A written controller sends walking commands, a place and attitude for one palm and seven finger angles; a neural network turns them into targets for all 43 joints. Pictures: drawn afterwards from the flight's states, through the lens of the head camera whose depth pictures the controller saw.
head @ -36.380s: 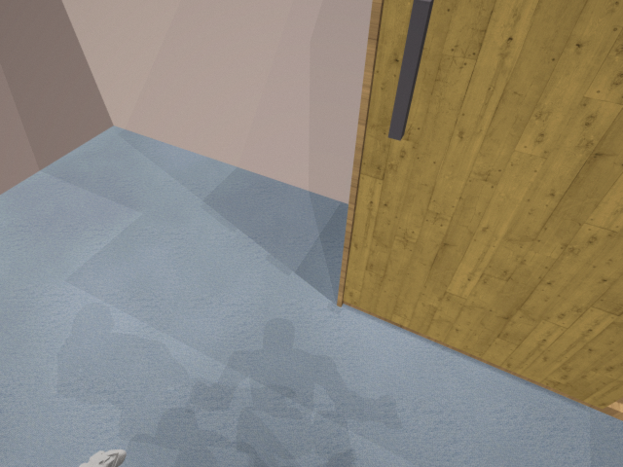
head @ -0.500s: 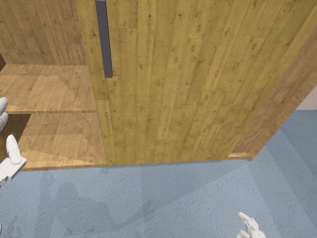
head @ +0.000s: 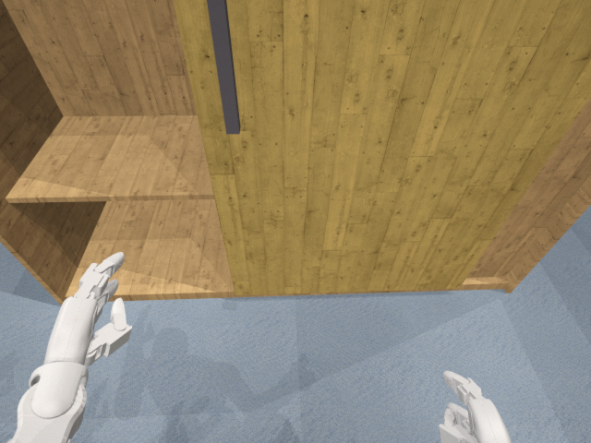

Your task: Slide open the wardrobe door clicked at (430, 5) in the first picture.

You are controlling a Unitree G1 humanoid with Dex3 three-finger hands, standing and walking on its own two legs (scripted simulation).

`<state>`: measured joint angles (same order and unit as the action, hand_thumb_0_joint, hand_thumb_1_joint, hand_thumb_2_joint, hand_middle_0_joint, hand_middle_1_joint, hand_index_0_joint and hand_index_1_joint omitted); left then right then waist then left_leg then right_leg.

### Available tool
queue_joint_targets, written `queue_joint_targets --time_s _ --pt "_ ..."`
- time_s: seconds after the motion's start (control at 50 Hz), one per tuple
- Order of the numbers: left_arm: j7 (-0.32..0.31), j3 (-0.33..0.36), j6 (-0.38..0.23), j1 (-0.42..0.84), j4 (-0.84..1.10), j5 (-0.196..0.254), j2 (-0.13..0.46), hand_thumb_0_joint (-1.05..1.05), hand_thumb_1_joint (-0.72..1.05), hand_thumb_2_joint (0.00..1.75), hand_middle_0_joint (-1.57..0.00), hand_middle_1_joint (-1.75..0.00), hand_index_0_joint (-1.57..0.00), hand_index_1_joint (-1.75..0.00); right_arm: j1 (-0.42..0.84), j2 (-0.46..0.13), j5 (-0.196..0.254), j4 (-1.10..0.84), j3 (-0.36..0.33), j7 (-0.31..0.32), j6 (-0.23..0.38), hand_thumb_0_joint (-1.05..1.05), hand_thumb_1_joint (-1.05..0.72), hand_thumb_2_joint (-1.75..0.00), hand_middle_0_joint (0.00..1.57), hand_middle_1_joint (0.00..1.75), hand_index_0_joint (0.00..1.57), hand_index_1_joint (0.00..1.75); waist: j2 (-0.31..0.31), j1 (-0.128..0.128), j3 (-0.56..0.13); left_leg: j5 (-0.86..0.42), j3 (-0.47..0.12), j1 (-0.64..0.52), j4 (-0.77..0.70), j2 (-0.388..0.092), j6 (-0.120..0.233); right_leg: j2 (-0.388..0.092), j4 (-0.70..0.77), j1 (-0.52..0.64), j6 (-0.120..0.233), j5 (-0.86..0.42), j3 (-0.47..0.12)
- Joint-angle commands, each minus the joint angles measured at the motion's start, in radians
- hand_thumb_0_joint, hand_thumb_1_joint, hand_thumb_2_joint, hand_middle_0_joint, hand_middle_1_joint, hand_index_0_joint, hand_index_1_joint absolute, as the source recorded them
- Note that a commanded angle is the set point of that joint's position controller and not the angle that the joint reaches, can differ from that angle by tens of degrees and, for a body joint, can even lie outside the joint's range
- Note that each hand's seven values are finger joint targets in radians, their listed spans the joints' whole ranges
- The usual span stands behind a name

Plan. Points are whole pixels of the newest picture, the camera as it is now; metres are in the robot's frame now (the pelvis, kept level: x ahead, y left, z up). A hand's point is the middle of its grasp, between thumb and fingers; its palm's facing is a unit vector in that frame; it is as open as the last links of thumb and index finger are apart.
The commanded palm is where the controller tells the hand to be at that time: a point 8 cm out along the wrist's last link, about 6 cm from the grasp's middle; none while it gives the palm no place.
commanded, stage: let the arm hang, fingers relaxed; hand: left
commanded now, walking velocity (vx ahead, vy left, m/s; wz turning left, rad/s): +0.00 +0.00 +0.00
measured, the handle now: (226, 65) +0.71 +0.19 +0.17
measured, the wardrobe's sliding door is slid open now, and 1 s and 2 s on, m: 0.63 0.63 0.63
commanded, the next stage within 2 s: look to check the result in 1.00 s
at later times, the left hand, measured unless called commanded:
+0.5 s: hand out of the picture -0.05 +0.21 -0.16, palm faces +0.02 -0.96 -0.27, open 7.4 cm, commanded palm none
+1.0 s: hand out of the picture +0.10 +0.19 -0.15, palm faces -0.02 -0.96 -0.29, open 7.4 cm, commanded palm none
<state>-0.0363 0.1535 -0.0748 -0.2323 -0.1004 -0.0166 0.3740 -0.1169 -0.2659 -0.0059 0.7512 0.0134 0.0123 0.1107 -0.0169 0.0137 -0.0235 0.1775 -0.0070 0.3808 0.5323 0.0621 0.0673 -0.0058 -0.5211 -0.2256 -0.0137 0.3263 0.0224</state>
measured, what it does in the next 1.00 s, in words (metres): stands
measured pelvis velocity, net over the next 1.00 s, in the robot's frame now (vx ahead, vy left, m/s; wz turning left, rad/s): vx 0.02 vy -0.03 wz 0.00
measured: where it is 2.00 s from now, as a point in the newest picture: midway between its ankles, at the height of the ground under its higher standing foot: outside the picture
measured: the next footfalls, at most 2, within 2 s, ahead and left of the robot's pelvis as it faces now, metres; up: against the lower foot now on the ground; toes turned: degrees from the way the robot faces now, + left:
none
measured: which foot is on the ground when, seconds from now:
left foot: down 0.00-1.00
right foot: down 0.00-1.00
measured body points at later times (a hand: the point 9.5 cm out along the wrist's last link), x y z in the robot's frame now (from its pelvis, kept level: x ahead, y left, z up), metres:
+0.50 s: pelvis -0.01 -0.02 +0.01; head +0.01 -0.01 +0.46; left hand -0.05 +0.26 -0.14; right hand +0.02 -0.31 -0.13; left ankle +0.06 +0.07 -0.73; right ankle -0.03 -0.13 -0.73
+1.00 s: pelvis +0.02 -0.03 +0.01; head +0.03 -0.03 +0.46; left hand +0.10 +0.24 -0.12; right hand +0.09 -0.32 -0.12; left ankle +0.06 +0.07 -0.73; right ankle -0.03 -0.13 -0.73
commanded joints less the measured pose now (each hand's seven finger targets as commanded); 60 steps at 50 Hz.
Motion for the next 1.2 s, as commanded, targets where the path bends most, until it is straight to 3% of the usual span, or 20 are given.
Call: queue_joint_targets --time_s 0.0,0.04,0.06,0.1,0.12,0.18,0.28,0.42,0.48,0.58,0.74,0.9,0.98,1.14,1.18 --pt "0.035 -0.050 0.064 -0.078 -0.288 -0.017 0.088 0.00 0.90 0.90 -0.20 -0.30 -0.20 -0.30 -0.010 -0.232 -0.007 -0.039 -0.084 -0.004 -0.036 0.00 -0.90 -0.90 0.20 0.30 0.20 0.30 0.075 -0.004 -0.125 -0.287 -0.247 -0.074 -0.084 -0.199 0.024 -0.036 -0.037 0.043 0.049 -0.074 -0.039" --pt "0.037 -0.064 0.062 -0.038 -0.398 -0.014 0.100 0.00 0.90 0.90 -0.20 -0.30 -0.20 -0.30 0.014 -0.230 -0.009 -0.010 -0.077 -0.006 -0.047 0.00 -0.90 -0.90 0.20 0.30 0.20 0.30 0.139 -0.001 -0.116 -0.213 -0.230 -0.043 -0.086 -0.179 0.017 -0.067 0.010 0.071 0.056 -0.087 -0.066" --pt "0.038 -0.073 0.062 -0.018 -0.450 -0.012 0.099 0.00 0.90 0.90 -0.20 -0.30 -0.20 -0.30 0.021 -0.219 -0.010 0.006 -0.072 -0.006 -0.054 0.00 -0.90 -0.90 0.20 0.30 0.20 0.30 0.139 -0.006 -0.106 -0.172 -0.205 -0.044 -0.079 -0.159 0.005 -0.089 0.039 0.065 0.063 -0.090 -0.083" --pt "0.037 -0.090 0.065 0.019 -0.531 -0.009 0.109 0.00 0.90 0.90 -0.20 -0.30 -0.20 -0.30 0.023 -0.208 -0.013 0.032 -0.064 -0.008 -0.070 0.00 -0.90 -0.90 0.20 0.30 0.20 0.30 0.089 -0.017 -0.069 -0.093 -0.171 -0.071 -0.072 -0.123 -0.016 -0.120 0.092 0.020 0.086 -0.048 -0.114" --pt "0.036 -0.095 0.067 0.029 -0.574 -0.008 0.101 0.00 0.90 0.90 -0.20 -0.30 -0.20 -0.30 0.026 -0.196 -0.016 0.052 -0.061 -0.008 -0.077 0.00 -0.90 -0.90 0.20 0.30 0.20 0.30 0.028 -0.022 -0.049 -0.059 -0.167 -0.088 -0.076 -0.114 -0.020 -0.128 0.115 -0.012 0.094 -0.013 -0.131" --pt "0.035 -0.108 0.066 0.039 -0.683 -0.003 0.106 0.00 0.90 0.90 -0.20 -0.30 -0.20 -0.30 0.012 -0.189 -0.017 0.100 -0.056 -0.004 -0.097 0.00 -0.90 -0.90 0.20 0.30 0.20 0.30 -0.072 -0.032 -0.007 0.027 -0.173 -0.125 -0.103 -0.109 -0.024 -0.122 0.174 -0.056 0.102 0.082 -0.146" --pt "0.035 -0.110 0.060 0.001 -0.836 0.003 0.100 0.00 0.90 0.90 -0.20 -0.30 -0.20 -0.30 -0.029 -0.199 -0.014 0.185 -0.060 0.009 -0.106 0.00 -0.90 -0.90 0.20 0.30 0.20 0.30 -0.121 -0.027 0.019 0.128 -0.196 -0.124 -0.161 -0.125 -0.019 -0.101 0.211 -0.030 0.098 0.125 -0.135" --pt "0.033 -0.114 0.058 -0.026 -0.963 0.003 0.076 0.00 0.90 0.90 -0.20 -0.30 -0.20 -0.30 -0.065 -0.210 -0.010 0.262 -0.063 0.020 -0.101 0.00 -0.90 -0.90 0.20 0.30 0.20 0.30 -0.041 -0.020 0.035 0.090 -0.212 -0.145 -0.198 -0.150 -0.009 -0.093 0.230 0.011 0.090 0.072 -0.109" --pt "0.031 -0.117 0.056 -0.016 -0.988 0.004 0.080 0.00 0.90 0.90 -0.20 -0.30 -0.20 -0.30 -0.062 -0.213 -0.010 0.283 -0.061 0.020 -0.101 0.00 -0.90 -0.90 0.20 0.30 0.20 0.30 0.014 -0.019 0.051 0.059 -0.200 -0.157 -0.199 -0.152 -0.010 -0.098 0.247 0.011 0.086 0.059 -0.106" --pt "0.028 -0.120 0.054 0.022 -0.996 0.005 0.097 0.00 0.90 0.90 -0.20 -0.30 -0.20 -0.30 -0.043 -0.214 -0.012 0.304 -0.058 0.014 -0.102 0.00 -0.90 -0.90 0.20 0.30 0.20 0.30 0.055 -0.022 0.089 0.004 -0.177 -0.180 -0.198 -0.150 -0.016 -0.109 0.271 -0.013 0.081 0.051 -0.110" --pt "0.025 -0.117 0.046 0.071 -0.981 0.006 0.116 0.00 0.90 0.90 -0.20 -0.30 -0.20 -0.30 0.009 -0.217 -0.011 0.318 -0.051 0.008 -0.091 0.00 -0.90 -0.90 0.20 0.30 0.20 0.30 0.022 -0.014 0.052 -0.125 -0.171 -0.204 -0.213 -0.162 -0.019 -0.110 0.248 0.052 0.067 -0.090 -0.103" --pt "0.020 -0.108 0.039 0.104 -0.958 0.006 0.123 0.00 0.90 0.90 -0.20 -0.30 -0.20 -0.30 0.030 -0.219 -0.008 0.319 -0.047 0.009 -0.083 0.00 -0.90 -0.90 0.20 0.30 0.20 0.30 0.028 -0.012 -0.008 -0.252 -0.151 -0.233 -0.195 -0.162 -0.025 -0.122 0.240 0.131 0.055 -0.249 -0.094" --pt "0.020 -0.106 0.041 0.120 -0.957 0.007 0.121 0.00 0.90 0.90 -0.20 -0.30 -0.20 -0.30 0.041 -0.221 -0.009 0.323 -0.047 0.011 -0.084 0.00 -0.90 -0.90 0.20 0.30 0.20 0.30 -0.004 -0.015 -0.003 -0.254 -0.149 -0.239 -0.199 -0.163 -0.030 -0.125 0.245 0.140 0.056 -0.262 -0.098" --pt "0.018 -0.104 0.042 0.123 -0.959 0.009 0.120 0.00 0.90 0.90 -0.20 -0.30 -0.20 -0.30 0.043 -0.230 -0.007 0.323 -0.048 0.015 -0.086 0.00 -0.90 -0.90 0.20 0.30 0.20 0.30 0.018 -0.019 -0.021 -0.272 -0.139 -0.265 -0.187 -0.167 -0.032 -0.127 0.252 0.158 0.052 -0.314 -0.096" --pt "0.018 -0.105 0.043 0.121 -0.963 0.009 0.118 0.00 0.90 0.90 -0.20 -0.30 -0.20 -0.30 0.046 -0.233 -0.007 0.323 -0.048 0.016 -0.087 0.00 -0.90 -0.90 0.20 0.30 0.20 0.30 -0.002 -0.019 -0.022 -0.269 -0.140 -0.273 -0.192 -0.170 -0.032 -0.126 0.255 0.156 0.055 -0.299 -0.100"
